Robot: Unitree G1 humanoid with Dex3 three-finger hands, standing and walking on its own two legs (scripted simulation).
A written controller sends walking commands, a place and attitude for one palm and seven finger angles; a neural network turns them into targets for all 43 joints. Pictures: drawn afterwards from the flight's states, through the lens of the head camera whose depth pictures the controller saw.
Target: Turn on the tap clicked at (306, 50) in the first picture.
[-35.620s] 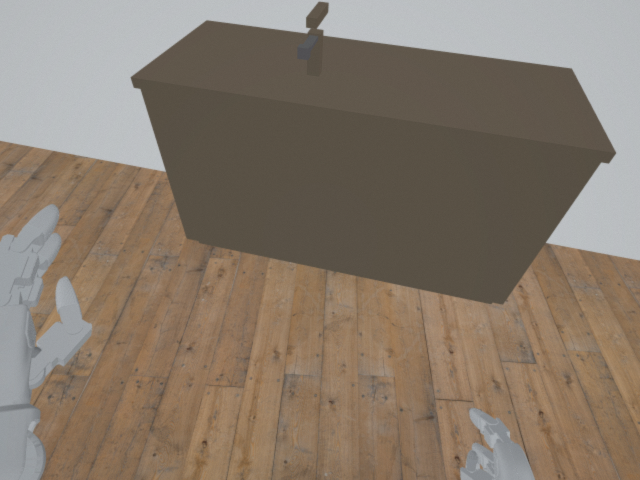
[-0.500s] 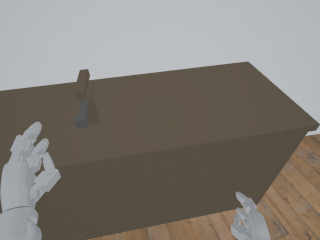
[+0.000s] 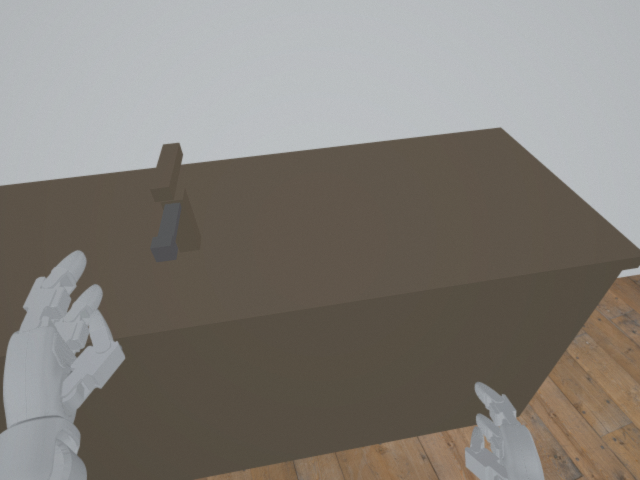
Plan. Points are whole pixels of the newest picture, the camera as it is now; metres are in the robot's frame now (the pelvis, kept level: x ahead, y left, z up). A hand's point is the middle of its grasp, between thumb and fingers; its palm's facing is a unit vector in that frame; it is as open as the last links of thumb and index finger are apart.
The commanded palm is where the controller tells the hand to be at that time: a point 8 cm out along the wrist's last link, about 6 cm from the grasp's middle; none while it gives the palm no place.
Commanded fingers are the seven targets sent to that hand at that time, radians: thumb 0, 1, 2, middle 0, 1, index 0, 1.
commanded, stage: turn the palm inward beside the body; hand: left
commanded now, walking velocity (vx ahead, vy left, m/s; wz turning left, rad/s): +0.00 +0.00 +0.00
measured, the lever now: (164, 248) +0.38 +0.29 +0.10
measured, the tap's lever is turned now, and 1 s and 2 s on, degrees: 0 0 0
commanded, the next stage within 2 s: reach beside the lever's end, fingers flat in 0.28 s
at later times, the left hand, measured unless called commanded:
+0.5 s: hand (133, 346) +0.19 +0.22 +0.15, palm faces +0.48 -0.87 -0.13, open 7.4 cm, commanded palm +0.15 +0.27 +0.16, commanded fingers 0.00 0.90 0.90 -0.20 -0.30 -0.20 -0.30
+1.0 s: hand (129, 312) +0.24 +0.25 +0.14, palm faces +0.50 -0.86 -0.10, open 7.5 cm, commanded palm +0.20 +0.29 +0.14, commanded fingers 0.00 0.90 0.90 -0.19 -0.27 -0.19 -0.27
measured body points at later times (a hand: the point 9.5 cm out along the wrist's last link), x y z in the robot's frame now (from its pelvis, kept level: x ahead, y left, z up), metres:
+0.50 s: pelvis +0.01 -0.02 +0.00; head -0.02 -0.05 +0.45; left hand +0.16 +0.26 +0.16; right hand +0.21 -0.23 -0.07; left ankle +0.01 +0.13 -0.73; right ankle +0.02 -0.06 -0.73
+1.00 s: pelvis +0.01 -0.01 +0.00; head -0.01 -0.03 +0.45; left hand +0.21 +0.30 +0.15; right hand +0.20 -0.23 -0.08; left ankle +0.01 +0.13 -0.73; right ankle +0.02 -0.06 -0.73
